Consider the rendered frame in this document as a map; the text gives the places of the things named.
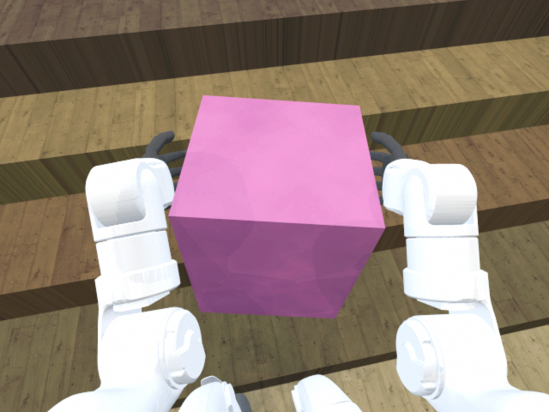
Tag robot right upper arm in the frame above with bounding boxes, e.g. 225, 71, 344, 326
396, 313, 549, 412

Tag robot left forearm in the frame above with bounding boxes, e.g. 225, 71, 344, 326
86, 158, 180, 381

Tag robot left upper arm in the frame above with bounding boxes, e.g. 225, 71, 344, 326
48, 307, 206, 412

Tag robot left hand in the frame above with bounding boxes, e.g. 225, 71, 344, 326
142, 130, 187, 210

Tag left robot thigh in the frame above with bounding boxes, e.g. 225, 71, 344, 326
178, 381, 238, 412

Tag robot right hand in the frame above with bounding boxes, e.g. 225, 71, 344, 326
370, 132, 408, 205

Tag robot right forearm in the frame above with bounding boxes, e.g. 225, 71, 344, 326
383, 159, 508, 372

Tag left robot foot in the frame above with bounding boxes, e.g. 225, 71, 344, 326
235, 393, 252, 412

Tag carton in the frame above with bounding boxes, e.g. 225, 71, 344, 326
169, 95, 385, 318

